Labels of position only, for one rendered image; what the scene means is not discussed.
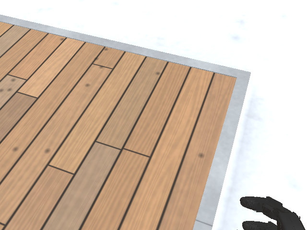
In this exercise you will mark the robot right hand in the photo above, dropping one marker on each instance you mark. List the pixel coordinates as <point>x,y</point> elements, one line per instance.
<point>285,219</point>

